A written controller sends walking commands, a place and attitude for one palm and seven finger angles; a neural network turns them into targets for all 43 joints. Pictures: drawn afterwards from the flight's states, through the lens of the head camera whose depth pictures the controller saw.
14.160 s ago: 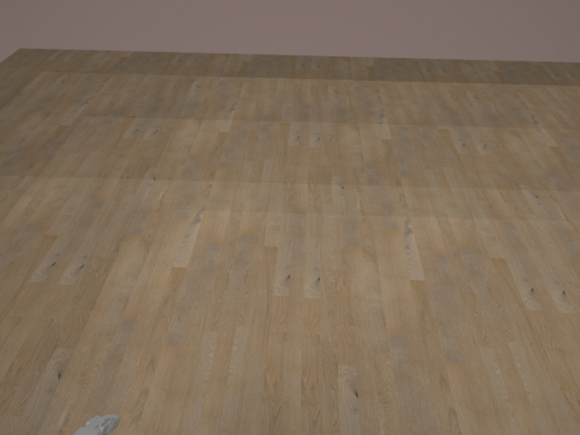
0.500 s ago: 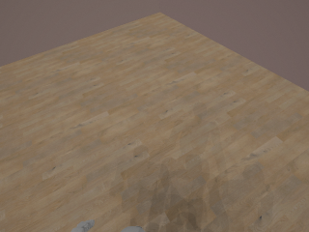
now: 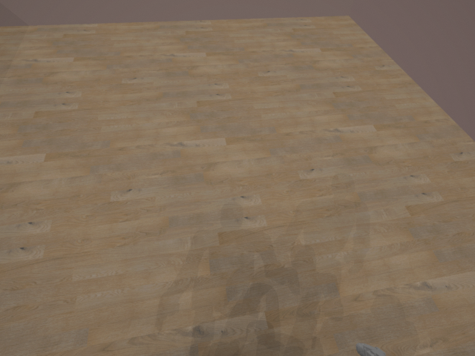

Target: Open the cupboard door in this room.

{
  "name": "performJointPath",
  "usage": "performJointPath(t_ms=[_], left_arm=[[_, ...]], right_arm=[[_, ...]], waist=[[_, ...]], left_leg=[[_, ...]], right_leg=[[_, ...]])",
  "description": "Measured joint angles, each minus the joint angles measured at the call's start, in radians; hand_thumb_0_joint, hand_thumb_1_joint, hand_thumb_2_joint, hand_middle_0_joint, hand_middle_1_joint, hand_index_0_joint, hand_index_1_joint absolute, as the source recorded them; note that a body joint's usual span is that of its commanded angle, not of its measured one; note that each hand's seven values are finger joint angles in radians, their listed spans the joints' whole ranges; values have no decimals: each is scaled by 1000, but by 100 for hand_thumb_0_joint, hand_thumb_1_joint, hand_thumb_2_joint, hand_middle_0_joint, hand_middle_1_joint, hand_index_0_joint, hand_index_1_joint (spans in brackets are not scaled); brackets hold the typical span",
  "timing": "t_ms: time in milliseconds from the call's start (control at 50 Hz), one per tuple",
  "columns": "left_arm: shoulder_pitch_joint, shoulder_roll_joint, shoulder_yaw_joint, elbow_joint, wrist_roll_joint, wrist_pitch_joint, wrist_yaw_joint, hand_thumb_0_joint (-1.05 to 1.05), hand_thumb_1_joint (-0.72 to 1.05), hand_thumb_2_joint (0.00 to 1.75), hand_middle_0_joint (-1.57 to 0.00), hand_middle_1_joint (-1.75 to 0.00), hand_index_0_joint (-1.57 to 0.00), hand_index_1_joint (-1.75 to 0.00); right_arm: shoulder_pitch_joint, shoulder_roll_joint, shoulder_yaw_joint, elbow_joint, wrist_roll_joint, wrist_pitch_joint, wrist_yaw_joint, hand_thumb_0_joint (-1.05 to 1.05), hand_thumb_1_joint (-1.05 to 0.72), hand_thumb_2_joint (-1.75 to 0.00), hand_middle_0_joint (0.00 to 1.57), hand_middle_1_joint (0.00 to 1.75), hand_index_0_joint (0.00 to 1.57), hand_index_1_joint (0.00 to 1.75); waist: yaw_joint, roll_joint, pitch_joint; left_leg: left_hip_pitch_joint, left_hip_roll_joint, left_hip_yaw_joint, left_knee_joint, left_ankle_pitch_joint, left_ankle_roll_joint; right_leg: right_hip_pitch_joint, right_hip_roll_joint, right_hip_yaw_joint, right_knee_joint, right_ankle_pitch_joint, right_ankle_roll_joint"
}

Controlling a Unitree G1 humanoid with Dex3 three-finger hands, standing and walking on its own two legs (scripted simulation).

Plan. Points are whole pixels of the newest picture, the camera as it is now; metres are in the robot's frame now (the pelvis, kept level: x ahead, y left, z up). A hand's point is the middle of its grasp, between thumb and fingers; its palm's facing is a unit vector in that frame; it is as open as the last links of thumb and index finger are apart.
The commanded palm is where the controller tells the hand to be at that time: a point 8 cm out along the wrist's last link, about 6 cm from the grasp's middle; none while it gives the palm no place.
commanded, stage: turn or walk to find it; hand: left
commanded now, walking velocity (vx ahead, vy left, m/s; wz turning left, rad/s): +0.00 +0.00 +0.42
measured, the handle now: out of the picture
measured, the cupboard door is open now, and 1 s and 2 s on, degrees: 0 0 0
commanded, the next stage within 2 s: none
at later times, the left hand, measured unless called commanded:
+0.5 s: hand out of the picture +0.09 +0.20 -0.14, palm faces +0.15 -0.95 -0.26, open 7.4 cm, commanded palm none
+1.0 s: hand out of the picture -0.11 +0.15 -0.15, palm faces +0.45 -0.85 -0.27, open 7.3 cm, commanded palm none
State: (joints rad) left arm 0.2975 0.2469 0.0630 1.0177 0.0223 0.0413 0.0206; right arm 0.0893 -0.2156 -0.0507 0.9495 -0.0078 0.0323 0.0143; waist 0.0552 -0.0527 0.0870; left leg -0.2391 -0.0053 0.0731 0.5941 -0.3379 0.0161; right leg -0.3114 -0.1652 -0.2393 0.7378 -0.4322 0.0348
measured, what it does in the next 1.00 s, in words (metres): steps on the spot, turning left: right foot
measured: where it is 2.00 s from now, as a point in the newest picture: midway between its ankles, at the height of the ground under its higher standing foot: outside the picture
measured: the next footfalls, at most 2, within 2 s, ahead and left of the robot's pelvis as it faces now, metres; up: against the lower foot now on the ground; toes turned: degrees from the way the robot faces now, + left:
right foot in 0.54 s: +0.03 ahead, -0.12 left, +0.00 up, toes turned +9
left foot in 1.08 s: -0.07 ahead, +0.09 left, +0.00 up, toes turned +31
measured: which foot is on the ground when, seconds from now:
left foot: down 0.00-0.54, up 0.56-1.00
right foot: up 0.00-0.52, down 0.54-1.00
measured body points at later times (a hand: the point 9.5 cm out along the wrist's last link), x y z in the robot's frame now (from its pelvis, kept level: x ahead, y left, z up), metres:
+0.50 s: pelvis -0.02 -0.01 +0.01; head +0.03 -0.02 +0.46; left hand +0.08 +0.25 -0.12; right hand +0.03 -0.25 -0.15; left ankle -0.01 +0.10 -0.73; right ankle -0.01 -0.14 -0.71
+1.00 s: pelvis -0.04 -0.03 +0.01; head +0.00 -0.03 +0.46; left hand -0.13 +0.20 -0.13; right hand +0.15 -0.24 -0.14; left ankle -0.11 +0.09 -0.69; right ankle -0.01 -0.13 -0.73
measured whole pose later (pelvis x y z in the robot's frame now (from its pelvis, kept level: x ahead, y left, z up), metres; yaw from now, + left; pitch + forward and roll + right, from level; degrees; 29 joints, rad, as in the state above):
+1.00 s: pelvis -0.04 -0.03 +0.01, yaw +25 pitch -1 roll +2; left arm 0.28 0.19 0.05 0.98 0.03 0.01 0.02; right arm 0.14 -0.25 -0.07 0.99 -0.01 0.07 0.01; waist 0.03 0.01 0.09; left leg -0.35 0.03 0.02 0.84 -0.45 -0.07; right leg -0.20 -0.13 -0.25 0.55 -0.32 -0.02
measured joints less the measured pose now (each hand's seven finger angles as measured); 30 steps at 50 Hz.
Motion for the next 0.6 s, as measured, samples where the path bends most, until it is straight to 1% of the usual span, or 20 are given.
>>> performJointPath(t_ms=[20, 40, 100, 160, 220, 300, 400, 440, 480, 520, 540, 560, 580, 600], left_arm=[[-4, 6, 1, 3, 0, 13, 2, 0, 91, 90, -20, -30, -20, -30], [-9, 9, 2, 6, 0, 22, 2, 0, 91, 90, -20, -30, -20, -30], [-36, 9, 4, 4, 0, 28, -5, 1, 91, 90, -19, -30, -20, -30], [-64, 6, 2, -15, 0, 16, -10, 1, 91, 90, -19, -30, -20, -30], [-92, 4, 1, -33, -1, 11, -9, 0, 91, 90, -19, -30, -20, -30], [-131, -2, 0, -51, -3, 12, -5, 0, 91, 90, -19, -30, -20, -30], [-181, -19, -6, -75, -7, 11, -1, 0, 91, 90, -19, -30, -20, -30], [-199, -29, -10, -85, -10, 7, -1, 0, 91, 90, -19, -30, -20, -30], [-214, -39, -15, -96, -14, 0, -1, 0, 91, 90, -19, -30, -20, -30], [-219, -47, -21, -107, -17, -13, -1, 0, 91, 90, -19, -30, -20, -30], [-219, -56, -23, -109, -15, -23, 1, 0, 91, 90, -19, -30, -20, -30], [-218, -66, -27, -108, -10, -30, 3, 0, 91, 90, -19, -30, -20, -30], [-210, -73, -33, -110, -8, -35, 3, 0, 91, 90, -20, -30, -20, -30], [-199, -79, -36, -111, -7, -37, 3, 0, 91, 90, -20, -30, -20, -30]], right_arm=[[-2, 7, 5, -4, -2, -4, 0, 1, -91, -89, 20, 30, 20, 30], [-1, 12, 10, -7, -4, -7, -3, 0, -91, -89, 20, 30, 20, 30], [11, 20, 18, -7, -6, -8, -14, 0, -91, -89, 20, 30, 20, 30], [26, 25, 23, -1, -3, -9, -17, 0, -91, -89, 20, 30, 20, 30], [49, 33, 22, 4, -2, -12, -17, 0, -91, -89, 20, 30, 20, 30], [90, 40, 16, 12, -5, -12, -17, 0, -91, -89, 20, 30, 20, 30], [139, 34, 4, 27, -12, -4, -18, 1, -91, -89, 21, 30, 20, 30], [156, 27, -1, 33, -14, 1, -19, 1, -91, -89, 21, 30, 20, 30], [172, 19, -7, 40, -15, 5, -19, 1, -91, -89, 20, 30, 20, 30], [190, 12, -13, 45, -11, 10, -18, 1, -91, -89, 20, 30, 20, 30], [195, 5, -16, 50, -7, 12, -16, 1, -91, -89, 20, 30, 20, 30], [195, -3, -21, 56, -4, 16, -16, 1, -91, -89, 20, 30, 20, 30], [196, -7, -26, 59, -4, 23, -16, 1, -91, -89, 20, 30, 20, 30], [199, -10, -30, 60, -5, 31, -15, 1, -91, -89, 20, 30, 20, 30]], waist=[[2, -5, -1], [0, -4, -4], [-8, 11, -13], [-13, 19, -16], [-23, 20, -20], [-48, 26, -23], [-83, 47, -19], [-96, 60, -16], [-107, 73, -15], [-110, 80, -20], [-108, 94, -21], [-109, 112, -15], [-111, 116, -15], [-112, 114, -20]], left_leg=[[2, -3, -2, 2, -3, 17], [7, -4, -9, -7, 0, 27], [27, -7, -36, -64, 37, 38], [44, -17, -55, -118, 74, 46], [48, -31, -70, -150, 98, 50], [37, -45, -95, -160, 113, 50], [5, -56, -127, -146, 121, 38], [-13, -59, -142, -135, 123, 29], [-34, -65, -158, -118, 123, 18], [-60, -76, -172, -89, 115, 2], [-75, -74, -182, -61, 105, -8], [-93, -70, -189, -7, 41, -17], [-122, -74, -182, 79, -43, -25], [-155, -80, -169, 181, -99, -32]], right_leg=[[-28, 15, 41, 76, -55, 8], [-54, 30, 73, 145, -78, 15], [-114, 57, 138, 293, -39, 30], [-147, 62, 180, 350, 20, 45], [-155, 63, 206, 351, 51, 57], [-137, 71, 221, 300, 40, 65], [-89, 98, 222, 172, -7, 57], [-61, 112, 221, 98, -15, 49], [-22, 128, 218, 1, 5, 41], [39, 136, 209, -147, 94, 33], [61, 142, 198, -198, 133, 12], [66, 150, 184, -196, 136, -18], [68, 146, 173, -188, 127, -43], [73, 137, 164, -188, 119, -60]])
